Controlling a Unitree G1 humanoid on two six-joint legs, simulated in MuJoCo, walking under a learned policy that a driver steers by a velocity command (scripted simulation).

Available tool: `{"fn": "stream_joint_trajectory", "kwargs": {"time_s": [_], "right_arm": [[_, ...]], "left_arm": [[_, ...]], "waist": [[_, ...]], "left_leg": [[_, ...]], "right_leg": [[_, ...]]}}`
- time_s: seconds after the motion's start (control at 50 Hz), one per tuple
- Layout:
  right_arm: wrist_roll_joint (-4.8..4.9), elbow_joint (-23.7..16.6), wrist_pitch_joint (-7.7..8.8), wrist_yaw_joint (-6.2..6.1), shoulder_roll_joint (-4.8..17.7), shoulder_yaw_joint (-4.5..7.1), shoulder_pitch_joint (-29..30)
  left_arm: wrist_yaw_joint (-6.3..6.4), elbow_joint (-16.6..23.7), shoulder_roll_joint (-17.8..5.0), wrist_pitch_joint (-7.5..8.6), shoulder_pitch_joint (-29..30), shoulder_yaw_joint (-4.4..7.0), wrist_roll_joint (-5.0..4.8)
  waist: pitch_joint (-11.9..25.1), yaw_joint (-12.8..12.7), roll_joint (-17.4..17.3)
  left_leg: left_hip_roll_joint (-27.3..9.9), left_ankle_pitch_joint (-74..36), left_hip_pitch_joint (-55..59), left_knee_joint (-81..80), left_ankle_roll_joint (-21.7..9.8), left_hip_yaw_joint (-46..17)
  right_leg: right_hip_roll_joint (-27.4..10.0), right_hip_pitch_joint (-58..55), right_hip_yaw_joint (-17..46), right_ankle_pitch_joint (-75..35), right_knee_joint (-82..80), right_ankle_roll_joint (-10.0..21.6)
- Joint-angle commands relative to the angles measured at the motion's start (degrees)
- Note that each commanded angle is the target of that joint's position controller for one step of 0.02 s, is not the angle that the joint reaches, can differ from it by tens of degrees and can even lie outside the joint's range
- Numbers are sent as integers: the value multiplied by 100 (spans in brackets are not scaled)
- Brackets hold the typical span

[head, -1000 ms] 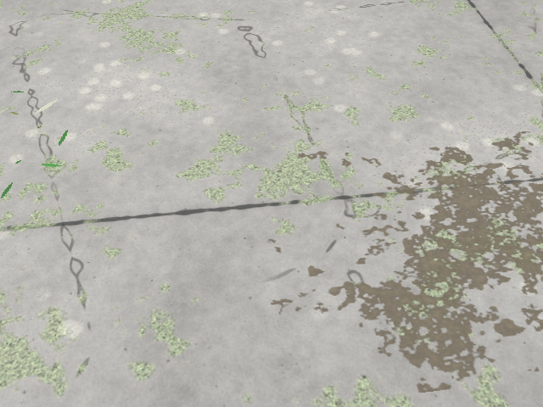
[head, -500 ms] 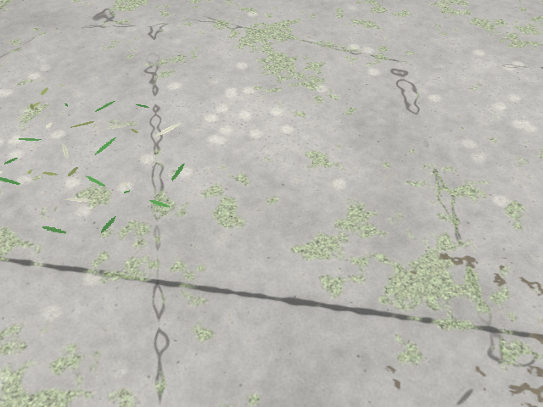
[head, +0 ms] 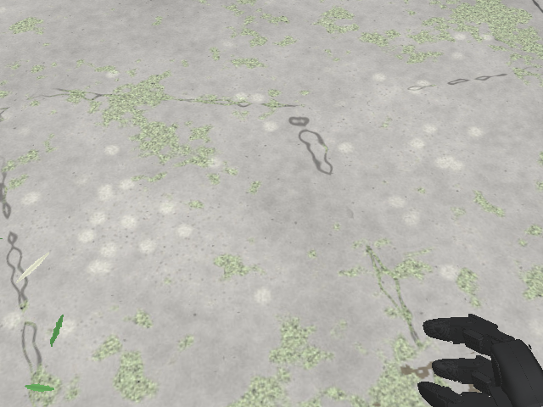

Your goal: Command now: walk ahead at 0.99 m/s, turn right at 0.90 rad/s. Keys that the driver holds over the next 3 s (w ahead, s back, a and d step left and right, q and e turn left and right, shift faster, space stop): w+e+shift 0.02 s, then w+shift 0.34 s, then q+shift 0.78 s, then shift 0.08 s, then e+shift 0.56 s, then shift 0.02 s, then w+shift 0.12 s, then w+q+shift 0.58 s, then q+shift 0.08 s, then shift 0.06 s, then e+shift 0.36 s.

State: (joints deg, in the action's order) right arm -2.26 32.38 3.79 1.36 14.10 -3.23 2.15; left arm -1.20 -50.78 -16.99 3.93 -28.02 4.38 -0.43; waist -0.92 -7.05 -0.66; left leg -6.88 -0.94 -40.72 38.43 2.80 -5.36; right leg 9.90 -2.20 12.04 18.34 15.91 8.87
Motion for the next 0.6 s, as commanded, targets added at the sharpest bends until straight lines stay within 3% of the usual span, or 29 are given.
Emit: {"fn": "stream_joint_trajectory", "kwargs": {"time_s": [0.02,0.06,0.08,0.1,0.12,0.14,0.16,0.18,0.2,0.22,0.26,0.3,0.34,0.36,0.4,0.42,0.44,0.46,0.48,0.5,0.52,0.54,0.56,0.58,0.6], "right_arm": [[65,-410,83,-50,600,198,412],[40,-127,134,-142,964,377,-454],[56,137,166,-213,1171,503,-1466],[-3,460,187,-322,1440,655,-2750],[-204,667,205,-395,1851,781,-3635],[-190,741,166,-273,2182,901,-3024],[-131,523,135,-194,1378,820,-2222],[-77,573,137,-149,938,730,-1993],[-123,738,147,-128,812,702,-2037],[-114,982,184,-143,691,649,-2291],[-9,1353,284,-111,541,600,-2653],[98,1483,357,-94,672,619,-2725],[117,1515,380,-93,820,636,-2633],[134,1520,381,-81,848,639,-2585],[227,1687,381,-54,874,622,-2824],[247,1783,384,-38,1007,643,-2961],[265,1848,384,-32,1183,679,-3032],[286,1891,373,-58,1339,712,-3077],[329,1917,336,-96,1426,724,-3024],[524,1712,327,-147,1534,734,-2696],[251,1460,297,-180,850,559,-2660],[378,1582,278,-181,460,470,-3869],[460,1483,213,-190,945,607,-3688],[537,1327,125,-245,1035,691,-3089],[489,1281,23,-319,907,705,-2793]], "left_arm": [[43,348,-1086,71,87,305,-15],[89,328,-1270,99,131,334,44],[81,350,-1435,116,366,353,98],[87,436,-1213,180,698,291,164],[104,657,-271,246,647,49,130],[45,821,-62,229,-295,-110,-103],[121,611,-497,125,317,-95,88],[58,696,-607,95,960,-81,191],[-5,816,-562,75,1361,-98,242],[-79,983,-440,40,1623,-132,304],[-144,1156,-200,-52,1725,-239,317],[-182,1407,-171,-91,2103,-318,343],[-241,1709,-234,-57,2678,-392,351],[-293,1793,-232,-36,2913,-440,325],[-373,1865,35,53,3275,-574,303],[-356,1816,40,97,3219,-582,293],[-296,1697,-99,125,2965,-538,329],[-214,1503,-289,150,2449,-464,394],[-120,1177,-444,182,1548,-384,450],[43,1279,-950,199,1031,-90,99],[166,1088,-1507,142,390,-28,171],[124,1280,-1327,119,511,-125,431],[103,1443,-1116,21,973,-80,288],[114,1438,-739,8,1370,-137,142],[119,1315,-483,34,1632,-181,53]], "waist": [[-160,120,404],[527,501,391],[1046,1125,411],[1577,1795,351],[2177,1814,-1040],[2623,959,-2723],[1517,1011,-1229],[867,1090,-320],[530,1055,85],[287,990,10],[103,808,-373],[-155,698,-369],[-423,646,-346],[-500,645,-249],[-705,753,-168],[-644,724,-163],[-408,628,-223],[-22,420,-351],[452,-16,-409],[1032,-596,-775],[2080,-505,526],[3561,42,1564],[3486,81,1073],[2383,193,771],[1502,403,352]], "left_leg": [[610,-479,1788,-847,-77,557],[895,118,2723,-979,-258,619],[840,466,3673,-955,-355,654],[325,1193,5013,-592,-487,277],[-1075,3246,6246,-899,-710,-1705],[-1932,4028,6577,-2320,-1469,-5091],[-1572,4672,5772,-2399,-1475,-4399],[-1245,3832,4943,-2327,-1415,-3238],[-992,2896,4378,-2353,-1318,-2514],[-793,2213,4035,-2383,-1273,-1980],[-657,1437,3826,-2552,-1223,-1470],[-649,1013,3656,-2902,-1224,-998],[-480,465,3318,-3277,-1180,-305],[-307,238,3058,-3470,-1106,95],[-180,-1416,2423,-3781,-1094,266],[-192,-2311,2622,-3593,-1063,289],[-146,-3356,3011,-3106,-991,340],[-116,-4082,3246,-2337,-875,319],[12,-4246,3231,-1185,-721,311],[35,-3312,2567,-28,-495,-30],[775,1504,1638,2182,-181,357],[1156,4025,764,4225,-109,-579],[817,3784,543,4528,-9,-593],[512,3422,37,4227,59,-169],[314,3059,-73,4031,145,69]], "right_leg": [[-1017,1194,975,-3350,-218,324],[-1106,516,888,-5011,932,89],[-1071,580,748,-5232,2086,-24],[-914,1399,565,-4476,3619,-90],[-434,2756,113,-629,5646,-126],[-128,4058,-195,765,6688,-257],[-734,4570,-365,138,6741,-183],[-906,4494,-470,-313,6423,-238],[-1009,4368,-499,-358,6138,-268],[-1084,4346,-428,-279,5937,-281],[-1141,4459,-367,-29,5627,-322],[-1184,4790,-432,-162,5094,-381],[-1228,4688,-690,-823,4084,-442],[-1231,4257,-969,-1276,3354,-453],[-1082,2877,-1619,-2092,2282,-436],[-936,2475,-1648,-2341,2002,-430],[-729,2113,-1687,-2322,1795,-394],[-543,1466,-1667,-2248,1653,-352],[-530,488,-1541,-2616,1371,-288],[-1339,-696,-622,-3621,1327,-211],[-2826,-2123,484,-6393,2096,-91],[-4027,-3175,2052,-7719,2165,937],[-3791,-2491,1714,-6787,1739,1113],[-3446,-1618,904,-5981,1460,952],[-3097,-629,448,-5368,1105,738]]}}
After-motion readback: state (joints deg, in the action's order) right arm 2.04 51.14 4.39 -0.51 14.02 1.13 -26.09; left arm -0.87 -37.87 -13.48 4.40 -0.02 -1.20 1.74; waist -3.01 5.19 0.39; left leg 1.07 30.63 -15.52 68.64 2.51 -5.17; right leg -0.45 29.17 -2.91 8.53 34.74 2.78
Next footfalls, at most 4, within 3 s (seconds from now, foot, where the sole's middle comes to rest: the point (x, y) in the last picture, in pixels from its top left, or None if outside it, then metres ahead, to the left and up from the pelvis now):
0.10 left None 0.32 0.17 -0.77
0.50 right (367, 332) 0.68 -0.12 -0.77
0.94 left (278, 271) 0.84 0.13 -0.77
1.36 right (354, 254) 0.92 -0.08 -0.77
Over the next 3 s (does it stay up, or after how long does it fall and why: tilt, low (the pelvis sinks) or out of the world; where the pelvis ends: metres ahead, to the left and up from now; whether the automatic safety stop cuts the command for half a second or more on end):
stays up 1.34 0.15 0.00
